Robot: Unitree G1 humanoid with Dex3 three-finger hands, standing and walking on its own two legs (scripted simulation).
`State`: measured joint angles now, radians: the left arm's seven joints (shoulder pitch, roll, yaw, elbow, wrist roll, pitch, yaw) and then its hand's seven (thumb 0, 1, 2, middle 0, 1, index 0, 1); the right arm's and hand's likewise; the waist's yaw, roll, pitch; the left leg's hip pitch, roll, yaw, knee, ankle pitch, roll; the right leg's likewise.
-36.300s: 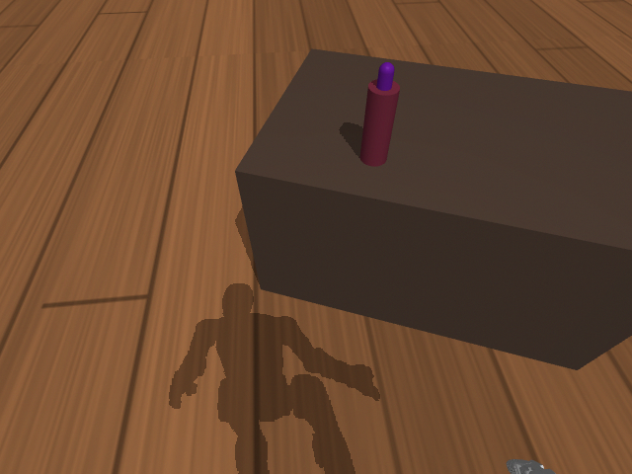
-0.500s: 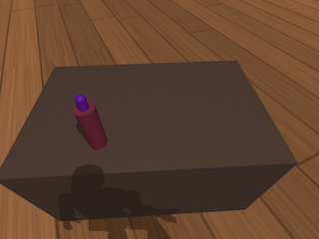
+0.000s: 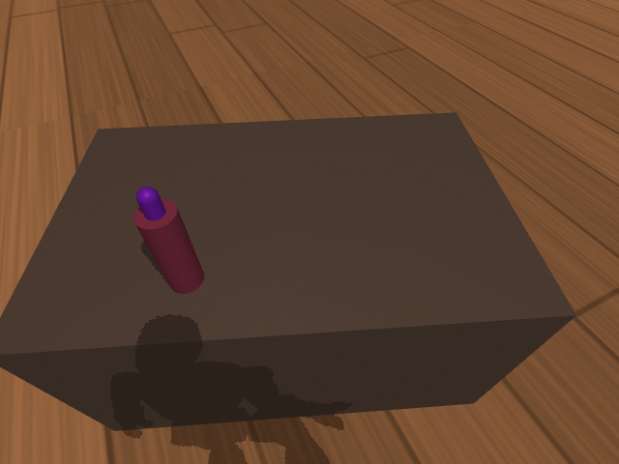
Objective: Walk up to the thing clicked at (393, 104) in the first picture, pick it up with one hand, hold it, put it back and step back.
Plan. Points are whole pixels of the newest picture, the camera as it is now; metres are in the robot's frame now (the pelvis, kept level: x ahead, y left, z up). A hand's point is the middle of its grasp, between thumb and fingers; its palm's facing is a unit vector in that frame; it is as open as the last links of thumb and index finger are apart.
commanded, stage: stand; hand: left
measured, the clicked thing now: (168, 240) +0.48 +0.26 -0.05
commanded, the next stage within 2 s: step back in 1.56 s
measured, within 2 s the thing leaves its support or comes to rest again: neither
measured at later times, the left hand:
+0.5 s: hand out of the picture +0.08 +0.24 -0.16, palm faces -0.02 -0.94 -0.33, open 7.4 cm
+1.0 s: hand out of the picture +0.08 +0.25 -0.16, palm faces -0.02 -0.94 -0.33, open 7.4 cm
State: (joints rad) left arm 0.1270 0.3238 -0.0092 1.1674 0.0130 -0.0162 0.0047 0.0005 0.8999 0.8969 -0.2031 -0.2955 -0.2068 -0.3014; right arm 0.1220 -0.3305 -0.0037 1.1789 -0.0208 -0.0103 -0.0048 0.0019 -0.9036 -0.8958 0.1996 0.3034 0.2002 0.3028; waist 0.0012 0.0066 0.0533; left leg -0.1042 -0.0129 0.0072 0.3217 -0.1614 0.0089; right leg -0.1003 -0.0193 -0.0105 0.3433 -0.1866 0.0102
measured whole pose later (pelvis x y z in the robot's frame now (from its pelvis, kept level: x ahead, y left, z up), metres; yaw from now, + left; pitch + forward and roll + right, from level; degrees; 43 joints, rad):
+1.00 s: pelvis +0.02 +0.00 +0.00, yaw +0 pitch -2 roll +0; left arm 0.12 0.34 0.00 1.15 0.01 -0.01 0.00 0.00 0.90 0.90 -0.20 -0.30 -0.21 -0.30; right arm 0.11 -0.34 0.00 1.16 -0.02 -0.01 0.00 0.00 -0.90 -0.90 0.20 0.30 0.20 0.30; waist 0.00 0.00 0.05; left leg -0.09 -0.01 0.00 0.30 -0.17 0.00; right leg -0.08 -0.01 -0.01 0.30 -0.19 0.01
